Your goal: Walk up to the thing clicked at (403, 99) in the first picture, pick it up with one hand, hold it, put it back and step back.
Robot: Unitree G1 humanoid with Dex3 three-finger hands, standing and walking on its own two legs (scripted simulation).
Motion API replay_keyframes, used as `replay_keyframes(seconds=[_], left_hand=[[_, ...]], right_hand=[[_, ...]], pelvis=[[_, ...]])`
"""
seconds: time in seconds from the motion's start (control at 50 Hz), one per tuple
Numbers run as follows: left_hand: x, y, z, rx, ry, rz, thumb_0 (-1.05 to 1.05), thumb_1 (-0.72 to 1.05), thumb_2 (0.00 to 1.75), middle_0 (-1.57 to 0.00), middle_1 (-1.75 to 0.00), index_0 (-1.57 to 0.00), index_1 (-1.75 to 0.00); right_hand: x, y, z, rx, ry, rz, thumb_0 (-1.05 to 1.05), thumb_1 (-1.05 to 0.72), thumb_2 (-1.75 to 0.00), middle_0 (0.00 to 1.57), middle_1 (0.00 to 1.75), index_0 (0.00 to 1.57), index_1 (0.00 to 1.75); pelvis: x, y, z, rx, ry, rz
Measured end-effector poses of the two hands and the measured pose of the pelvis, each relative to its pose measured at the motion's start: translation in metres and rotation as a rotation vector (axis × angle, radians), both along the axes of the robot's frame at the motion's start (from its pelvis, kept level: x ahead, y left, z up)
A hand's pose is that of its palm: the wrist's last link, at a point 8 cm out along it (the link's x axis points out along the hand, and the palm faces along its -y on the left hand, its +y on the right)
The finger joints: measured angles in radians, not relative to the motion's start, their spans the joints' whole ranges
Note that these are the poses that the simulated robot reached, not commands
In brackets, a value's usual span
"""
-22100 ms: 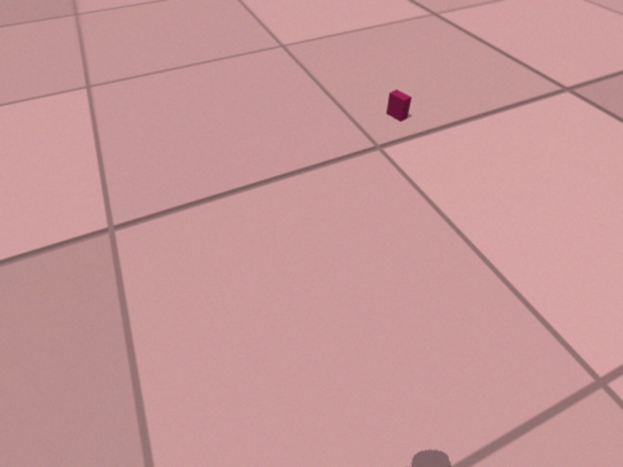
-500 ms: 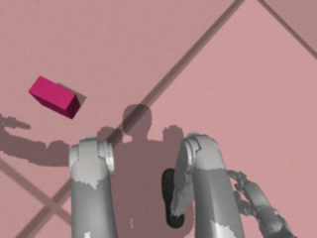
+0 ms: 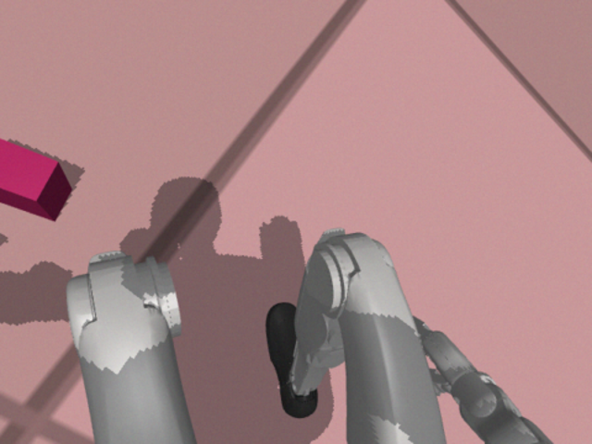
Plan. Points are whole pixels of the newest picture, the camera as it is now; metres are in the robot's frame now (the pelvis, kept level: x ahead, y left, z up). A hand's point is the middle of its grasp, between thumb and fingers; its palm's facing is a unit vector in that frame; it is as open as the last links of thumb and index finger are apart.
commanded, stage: approach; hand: left
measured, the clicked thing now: (12, 178) +0.45 +0.31 -0.25
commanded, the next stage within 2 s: close in in 0.08 s
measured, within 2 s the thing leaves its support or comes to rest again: neither
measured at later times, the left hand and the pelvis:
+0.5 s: hand out of the picture +0.41 +0.35 -0.19, palm faces +0.37 -0.93 +0.06, open 17.6 cm; pelvis -0.01 +0.02 -0.02, yaw -4 degrees
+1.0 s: hand out of the picture +0.43 +0.32 -0.21, palm faces +0.40 -0.92 +0.02, open 17.6 cm; pelvis -0.01 +0.02 -0.03, yaw -6 degrees
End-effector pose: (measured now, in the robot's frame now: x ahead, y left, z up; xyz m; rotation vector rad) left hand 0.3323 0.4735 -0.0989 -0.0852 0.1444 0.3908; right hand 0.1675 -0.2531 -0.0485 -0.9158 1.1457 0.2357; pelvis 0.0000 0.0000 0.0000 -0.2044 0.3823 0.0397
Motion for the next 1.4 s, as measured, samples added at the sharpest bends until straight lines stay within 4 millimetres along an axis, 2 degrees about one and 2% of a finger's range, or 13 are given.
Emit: replay_keyframes(seconds=[0.08,0.18,0.26,0.4,0.54,0.76,0.88,1.0,1.4], left_hand=[[0.007,-0.014,-0.034,0.004,0.000,-0.004,-0.01,-0.52,0.07,0.00,-0.07,-0.02,-0.03],[0.015,-0.026,-0.064,0.016,-0.005,-0.014,-0.01,-0.50,0.07,0.00,-0.07,-0.02,-0.02],[0.022,-0.036,-0.078,0.022,-0.006,-0.035,-0.01,-0.50,0.07,0.00,-0.07,-0.03,-0.03],[0.030,-0.059,-0.092,-0.010,-0.031,0.004,-0.01,-0.56,0.08,0.00,-0.09,-0.04,-0.04],[0.039,-0.082,-0.096,0.015,-0.041,-0.028,-0.01,-0.59,0.08,0.00,-0.09,-0.05,-0.04],[0.051,-0.096,-0.098,0.054,-0.055,-0.024,-0.01,-0.60,0.06,-0.01,-0.08,-0.07,-0.03],[0.057,-0.107,-0.104,0.056,-0.051,-0.021,-0.01,-0.60,0.07,-0.01,-0.08,-0.06,-0.03],[0.060,-0.108,-0.107,0.063,-0.059,0.021,-0.01,-0.60,0.08,-0.01,-0.08,-0.06,-0.04],[0.064,-0.109,-0.105,0.074,-0.042,0.037,-0.01,-0.57,0.13,-0.02,-0.06,-0.05,-0.06]], right_hand=[[0.002,0.004,-0.003,-0.044,0.033,0.046,0.00,-0.89,-0.89,0.21,0.30,0.21,0.30],[0.008,0.010,-0.001,-0.103,0.055,0.104,0.00,-0.89,-0.89,0.21,0.30,0.21,0.30],[0.016,0.016,0.004,-0.144,0.055,0.154,0.00,-0.89,-0.89,0.21,0.30,0.21,0.30],[0.023,0.026,0.016,-0.194,0.030,0.215,0.00,-0.90,-0.89,0.21,0.30,0.21,0.30],[0.009,0.031,0.023,-0.217,0.039,0.219,0.00,-0.90,-0.89,0.21,0.30,0.21,0.30],[-0.035,0.029,0.018,-0.221,0.131,0.159,0.00,-0.91,-0.89,0.21,0.30,0.21,0.30],[-0.046,0.028,0.014,-0.212,0.174,0.137,0.00,-0.92,-0.90,0.21,0.30,0.21,0.30],[-0.045,0.026,0.012,-0.215,0.192,0.138,0.00,-0.92,-0.90,0.21,0.30,0.21,0.30],[-0.018,0.027,0.011,-0.214,0.168,0.164,0.00,-0.92,-0.90,0.21,0.30,0.21,0.30]], pelvis=[[0.001,0.001,-0.009,-0.014,-0.035,-0.011],[0.002,0.005,-0.015,-0.040,-0.067,-0.022],[0.001,0.008,-0.017,-0.062,-0.091,-0.030],[-0.005,0.014,-0.019,-0.094,-0.140,-0.040],[-0.012,0.018,-0.023,-0.116,-0.186,-0.046],[-0.018,0.022,-0.027,-0.133,-0.219,-0.058],[-0.016,0.023,-0.028,-0.137,-0.217,-0.064],[-0.013,0.021,-0.028,-0.136,-0.212,-0.068],[-0.011,0.020,-0.026,-0.130,-0.189,-0.063]])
